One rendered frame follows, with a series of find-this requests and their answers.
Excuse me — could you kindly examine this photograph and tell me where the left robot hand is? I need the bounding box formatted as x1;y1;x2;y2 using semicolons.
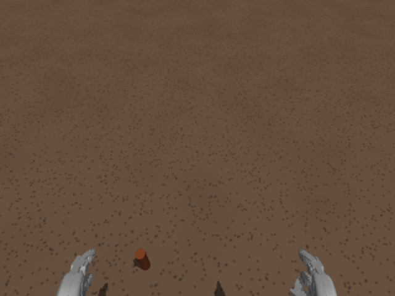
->
56;249;96;296

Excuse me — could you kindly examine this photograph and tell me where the can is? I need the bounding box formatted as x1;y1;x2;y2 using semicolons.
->
135;249;151;270

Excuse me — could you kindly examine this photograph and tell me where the right robot hand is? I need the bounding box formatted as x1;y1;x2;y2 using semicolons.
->
290;249;337;296

